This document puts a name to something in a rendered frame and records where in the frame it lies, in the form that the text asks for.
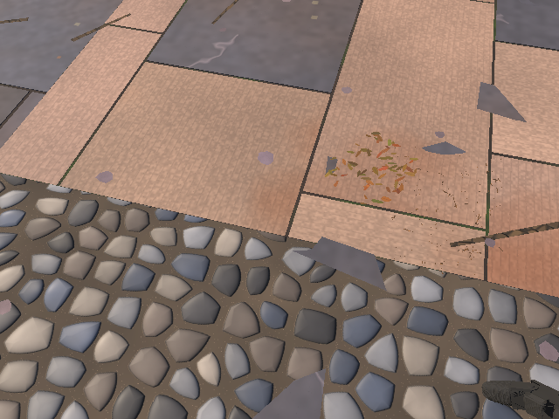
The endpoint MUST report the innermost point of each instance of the right robot hand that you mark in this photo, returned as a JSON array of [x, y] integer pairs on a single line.
[[537, 399]]

